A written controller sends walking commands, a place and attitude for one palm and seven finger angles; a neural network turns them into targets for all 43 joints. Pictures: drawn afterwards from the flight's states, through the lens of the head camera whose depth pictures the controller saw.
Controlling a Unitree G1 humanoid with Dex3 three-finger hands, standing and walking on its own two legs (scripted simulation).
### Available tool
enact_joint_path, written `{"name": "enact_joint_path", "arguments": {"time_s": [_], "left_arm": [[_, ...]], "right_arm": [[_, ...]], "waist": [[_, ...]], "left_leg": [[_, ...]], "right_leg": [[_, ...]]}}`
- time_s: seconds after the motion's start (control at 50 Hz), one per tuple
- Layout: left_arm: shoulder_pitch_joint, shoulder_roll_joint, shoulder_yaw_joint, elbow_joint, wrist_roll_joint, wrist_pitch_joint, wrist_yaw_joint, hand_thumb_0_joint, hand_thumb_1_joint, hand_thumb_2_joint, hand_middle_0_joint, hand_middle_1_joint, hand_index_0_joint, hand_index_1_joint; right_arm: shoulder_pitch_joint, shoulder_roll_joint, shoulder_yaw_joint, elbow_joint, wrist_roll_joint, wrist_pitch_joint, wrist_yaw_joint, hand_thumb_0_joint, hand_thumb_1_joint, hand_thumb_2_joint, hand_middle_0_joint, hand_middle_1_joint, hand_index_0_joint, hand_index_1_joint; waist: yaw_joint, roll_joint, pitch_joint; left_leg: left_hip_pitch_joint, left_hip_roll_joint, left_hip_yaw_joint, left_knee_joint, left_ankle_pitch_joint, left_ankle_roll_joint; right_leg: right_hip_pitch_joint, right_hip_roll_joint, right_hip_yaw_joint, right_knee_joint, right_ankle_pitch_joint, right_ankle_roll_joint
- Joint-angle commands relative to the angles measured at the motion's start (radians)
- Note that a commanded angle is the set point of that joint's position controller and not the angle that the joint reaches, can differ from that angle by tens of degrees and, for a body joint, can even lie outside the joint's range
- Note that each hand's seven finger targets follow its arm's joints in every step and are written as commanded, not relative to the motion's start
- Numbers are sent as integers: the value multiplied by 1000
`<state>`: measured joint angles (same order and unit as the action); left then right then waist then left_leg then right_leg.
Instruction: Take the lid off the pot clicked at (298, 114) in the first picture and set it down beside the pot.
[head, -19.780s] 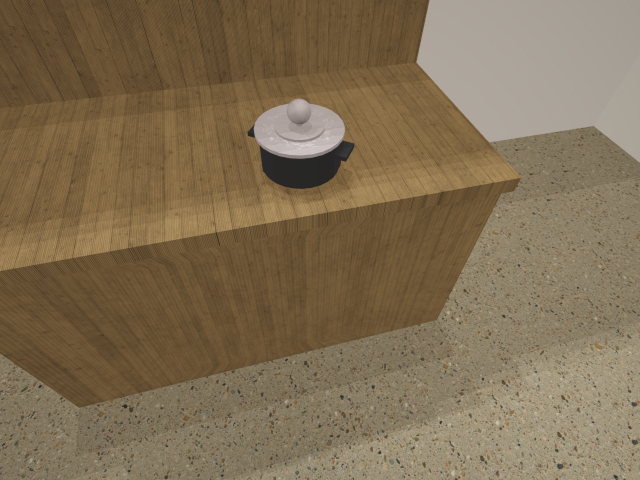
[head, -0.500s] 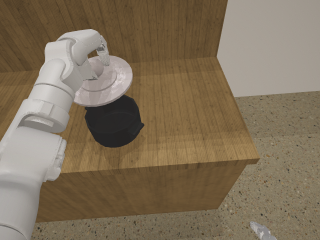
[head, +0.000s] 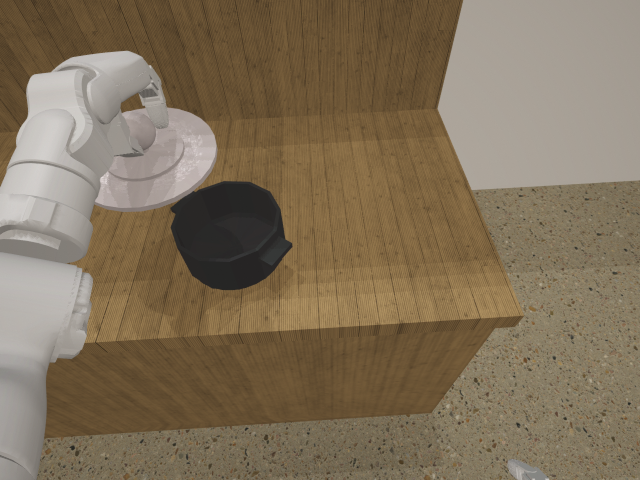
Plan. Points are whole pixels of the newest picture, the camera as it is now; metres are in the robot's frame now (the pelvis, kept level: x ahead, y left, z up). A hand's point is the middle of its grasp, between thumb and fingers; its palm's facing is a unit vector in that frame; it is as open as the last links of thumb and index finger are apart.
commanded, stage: move the lid sideways beside the pot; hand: left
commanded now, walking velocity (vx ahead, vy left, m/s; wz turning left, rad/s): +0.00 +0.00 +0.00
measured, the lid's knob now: (134, 131) +0.50 +0.22 +0.18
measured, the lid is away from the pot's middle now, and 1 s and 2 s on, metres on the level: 0.08 0.19 0.22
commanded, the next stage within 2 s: lower the lid onto the table in 1.42 s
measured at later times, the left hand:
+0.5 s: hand (71, 137) +0.46 +0.27 +0.21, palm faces -0.29 -0.06 -0.95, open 7.8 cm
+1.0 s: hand (19, 142) +0.45 +0.33 +0.21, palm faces -0.31 -0.10 -0.95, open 7.8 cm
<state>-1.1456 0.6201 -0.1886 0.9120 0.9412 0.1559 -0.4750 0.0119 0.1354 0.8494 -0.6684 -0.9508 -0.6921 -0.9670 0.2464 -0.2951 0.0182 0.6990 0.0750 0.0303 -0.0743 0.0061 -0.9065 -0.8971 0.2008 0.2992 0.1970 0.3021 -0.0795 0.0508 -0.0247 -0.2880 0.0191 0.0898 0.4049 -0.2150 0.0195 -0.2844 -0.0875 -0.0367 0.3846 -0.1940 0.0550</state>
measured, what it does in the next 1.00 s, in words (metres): stands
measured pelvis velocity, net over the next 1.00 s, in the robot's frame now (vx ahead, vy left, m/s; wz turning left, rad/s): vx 0.00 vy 0.01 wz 0.01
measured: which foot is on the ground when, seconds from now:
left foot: down 0.00-1.00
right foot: down 0.00-1.00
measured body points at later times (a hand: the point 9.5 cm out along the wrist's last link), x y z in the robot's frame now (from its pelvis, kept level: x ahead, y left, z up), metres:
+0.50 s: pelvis +0.00 +0.00 +0.00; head +0.04 -0.01 +0.45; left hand +0.47 +0.27 +0.26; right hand +0.09 -0.27 -0.13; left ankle -0.01 +0.11 -0.74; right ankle -0.01 -0.16 -0.74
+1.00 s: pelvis +0.00 +0.01 +0.00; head +0.06 +0.00 +0.45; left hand +0.46 +0.33 +0.26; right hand +0.06 -0.28 -0.13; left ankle -0.01 +0.11 -0.74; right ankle -0.01 -0.16 -0.74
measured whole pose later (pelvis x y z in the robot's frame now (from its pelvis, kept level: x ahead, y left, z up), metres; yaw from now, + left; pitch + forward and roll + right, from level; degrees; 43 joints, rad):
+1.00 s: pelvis +0.00 +0.01 +0.00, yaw +0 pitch +7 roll -1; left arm -1.11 0.87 -0.03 0.99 0.96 -0.01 -0.53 0.01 0.14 0.85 -0.67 -0.95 -0.69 -0.97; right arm 0.27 -0.32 0.02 0.72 0.09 0.11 -0.08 0.00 -0.91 -0.90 0.20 0.30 0.20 0.30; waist -0.09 0.04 -0.01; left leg -0.34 0.03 0.08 0.44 -0.23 0.03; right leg -0.30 -0.08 -0.05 0.36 -0.18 0.06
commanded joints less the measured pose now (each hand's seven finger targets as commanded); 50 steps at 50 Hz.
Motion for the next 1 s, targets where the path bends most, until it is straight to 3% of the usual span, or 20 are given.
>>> {"name": "enact_joint_path", "arguments": {"time_s": [0.0,0.08,0.1,0.14,0.2,0.22,0.28,0.34,0.4,0.46,0.5,0.54,0.6,0.66,0.72,0.76,0.8,0.82,0.88,0.98], "left_arm": [[-635,325,131,-296,8,-21,60,0,554,1045,-853,-1063,-868,-1072],[-608,345,142,-212,14,-17,47,0,554,1045,-853,-1063,-868,-1072],[-615,366,145,-232,10,-22,49,0,554,1045,-853,-1063,-868,-1072],[-656,348,132,-284,19,-36,51,0,554,1045,-853,-1063,-868,-1072],[-593,438,206,-308,21,-52,57,0,554,1045,-853,-1063,-868,-1072],[-573,444,213,-278,27,-52,54,0,554,1045,-853,-1063,-868,-1072],[-553,389,161,-186,18,-39,33,0,554,1045,-853,-1063,-868,-1072],[-625,391,143,-265,25,-48,32,0,554,1045,-853,-1063,-868,-1072],[-597,395,146,-285,13,-64,25,0,554,1045,-853,-1063,-868,-1072],[-580,442,182,-222,7,-75,15,0,554,1045,-853,-1063,-868,-1072],[-583,424,155,-208,-7,-83,10,0,554,1045,-853,-1063,-868,-1072],[-604,478,177,-191,13,-94,13,0,554,1045,-853,-1063,-868,-1072],[-643,479,169,-269,14,-125,26,0,554,1045,-853,-1063,-868,-1072],[-587,536,221,-212,23,-136,25,0,554,1045,-853,-1063,-868,-1072],[-582,505,189,-165,10,-138,17,0,554,1045,-853,-1063,-868,-1072],[-578,575,241,-181,19,-142,18,0,554,1045,-853,-1063,-868,-1072],[-590,562,221,-204,17,-155,16,0,554,1045,-853,-1063,-868,-1072],[-569,575,237,-191,22,-160,16,0,554,1045,-853,-1063,-868,-1072],[-544,600,249,-143,24,-165,7,0,554,1045,-853,-1063,-868,-1072],[-545,656,295,-196,27,-186,10,0,554,1045,-853,-1063,-868,-1072]], "right_arm": [[-11,-145,-51,-117,-4,-35,-9,0,-900,-900,200,300,200,300],[-7,-148,-49,-105,2,-21,-12,0,-900,-900,200,300,200,300],[-6,-157,-49,-105,4,-20,-11,0,-900,-900,200,300,200,300],[-11,-145,-52,-113,0,-25,-10,0,-900,-900,200,300,200,300],[-6,-158,-58,-123,-4,-22,-8,0,-900,-900,200,300,200,300],[-2,-154,-54,-119,-3,-13,-7,0,-900,-900,200,300,200,300],[-6,-157,-50,-106,7,6,-6,0,-900,-900,200,300,200,300],[-12,-158,-55,-114,6,7,-3,0,-900,-900,200,300,200,300],[-9,-159,-58,-121,5,6,-6,0,-900,-900,200,300,200,300],[-2,-162,-51,-108,10,19,-14,0,-900,-900,200,300,200,300],[-1,-170,-53,-103,14,19,-17,0,-900,-900,200,300,200,300],[6,-174,-48,-92,13,23,-22,0,-900,-900,200,300,200,300],[0,-168,-50,-104,11,13,-28,0,-900,-900,200,300,200,300],[19,-171,-47,-91,10,21,-31,0,-900,-900,200,300,200,300],[27,-177,-49,-79,14,24,-31,0,-900,-900,200,300,200,300],[31,-184,-51,-82,13,28,-30,0,-900,-900,200,300,200,300],[24,-184,-52,-88,15,29,-31,0,-900,-900,200,300,200,300],[34,-182,-54,-83,11,31,-29,0,-900,-900,200,300,200,300],[38,-189,-52,-75,16,43,-30,0,-900,-900,200,300,200,300],[40,-188,-58,-80,14,55,-26,0,-900,-900,200,300,200,300]], "waist": [[1,41,-490],[-1,-14,-439],[-1,1,-443],[-1,30,-475],[14,56,-515],[10,30,-509],[2,-9,-408],[-1,43,-449],[-4,68,-469],[-2,5,-443],[-8,7,-409],[-4,6,-402],[-4,81,-456],[3,77,-450],[-9,59,-410],[4,48,-440],[1,87,-450],[2,71,-463],[2,47,-421],[8,96,-475]], "left_leg": [[291,-18,-71,15,428,50],[245,-21,-61,1,356,55],[247,-17,-65,3,383,52],[284,-16,-72,8,414,52],[306,-16,-80,24,489,54],[285,-17,-79,16,466,52],[227,-18,-62,-2,352,51],[269,-16,-72,9,397,50],[294,-16,-78,24,433,51],[249,-22,-69,8,339,58],[229,-19,-61,3,298,56],[208,-18,-61,-3,264,56],[256,-15,-69,13,346,54],[243,-15,-68,11,334,56],[220,-13,-62,6,309,55],[219,-17,-61,13,326,60],[230,-14,-67,20,369,57],[239,-14,-69,24,385,59],[204,-16,-61,23,342,61],[250,-12,-71,45,456,63]], "right_leg": [[107,68,-19,3,380,-87],[108,70,-26,-6,359,-81],[105,67,-25,-4,364,-85],[100,71,-26,-2,361,-83],[121,68,-18,-1,395,-87],[133,69,-22,0,386,-83],[97,69,-34,-14,337,-80],[81,72,-32,-9,334,-84],[73,73,-29,-13,333,-86],[94,75,-33,-19,312,-80],[76,72,-34,-25,292,-81],[83,72,-32,-26,274,-80],[87,71,-29,-19,299,-87],[97,73,-33,-21,296,-84],[78,75,-36,-26,283,-81],[108,74,-31,-22,312,-81],[99,71,-32,-19,322,-85],[104,77,-33,-18,320,-80],[101,77,-36,-22,316,-79],[105,77,-38,-14,353,-78]]}}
